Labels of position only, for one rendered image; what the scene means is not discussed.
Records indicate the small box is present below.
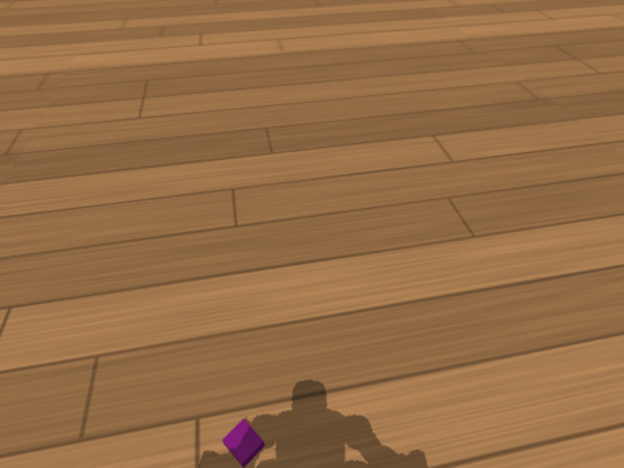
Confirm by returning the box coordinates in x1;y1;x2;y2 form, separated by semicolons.
222;419;265;468

